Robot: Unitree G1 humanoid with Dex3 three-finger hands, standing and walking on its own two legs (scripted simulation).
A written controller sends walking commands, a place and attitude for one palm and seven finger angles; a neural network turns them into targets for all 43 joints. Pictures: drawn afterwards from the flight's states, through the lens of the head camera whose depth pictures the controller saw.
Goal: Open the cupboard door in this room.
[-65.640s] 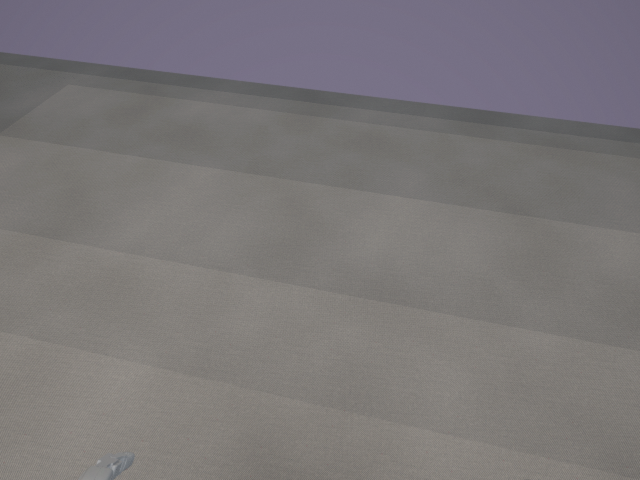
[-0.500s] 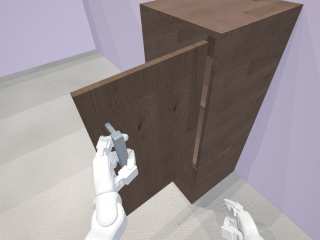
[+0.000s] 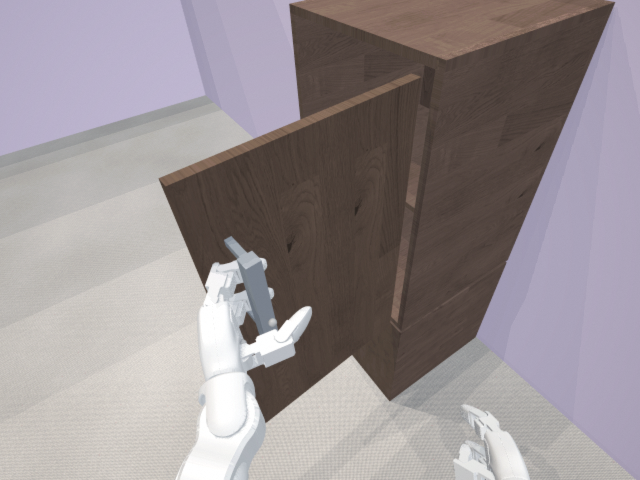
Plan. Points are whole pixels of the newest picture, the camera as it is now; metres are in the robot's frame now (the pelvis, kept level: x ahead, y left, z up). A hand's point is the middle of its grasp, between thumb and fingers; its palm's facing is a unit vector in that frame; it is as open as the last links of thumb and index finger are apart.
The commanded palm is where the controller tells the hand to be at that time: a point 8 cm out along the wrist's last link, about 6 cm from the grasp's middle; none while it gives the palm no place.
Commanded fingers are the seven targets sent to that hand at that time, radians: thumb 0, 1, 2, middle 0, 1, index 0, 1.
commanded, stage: open thumb and fingers to let go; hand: left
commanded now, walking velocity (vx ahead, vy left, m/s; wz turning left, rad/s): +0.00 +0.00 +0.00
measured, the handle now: (251, 291) +0.32 +0.10 +0.10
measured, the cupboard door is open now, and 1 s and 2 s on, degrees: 95 93 93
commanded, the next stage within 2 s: slide the hand sideways off the handle in 0.46 s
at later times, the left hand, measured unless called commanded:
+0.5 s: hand (259, 315) +0.28 +0.09 +0.11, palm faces +0.23 -0.97 +0.00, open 15.4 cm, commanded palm +0.23 +0.13 +0.10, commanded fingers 0.00 -0.50 0.30 -0.15 -0.30 -0.15 -0.30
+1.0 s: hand (247, 354) +0.23 +0.09 +0.10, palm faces -0.11 -0.99 +0.00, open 16.5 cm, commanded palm +0.20 +0.15 +0.10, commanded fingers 0.00 -0.50 0.30 -0.15 -0.30 -0.15 -0.30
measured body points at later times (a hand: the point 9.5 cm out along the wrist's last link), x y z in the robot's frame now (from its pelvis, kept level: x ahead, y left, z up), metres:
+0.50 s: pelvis -0.02 +0.05 +0.00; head -0.03 +0.04 +0.45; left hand +0.26 +0.14 +0.11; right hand +0.17 -0.15 -0.09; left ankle +0.01 +0.16 -0.72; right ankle +0.00 -0.07 -0.72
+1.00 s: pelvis -0.01 +0.04 -0.01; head -0.03 +0.03 +0.44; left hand +0.23 +0.15 +0.11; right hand +0.17 -0.17 -0.08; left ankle +0.01 +0.16 -0.72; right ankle +0.00 -0.07 -0.72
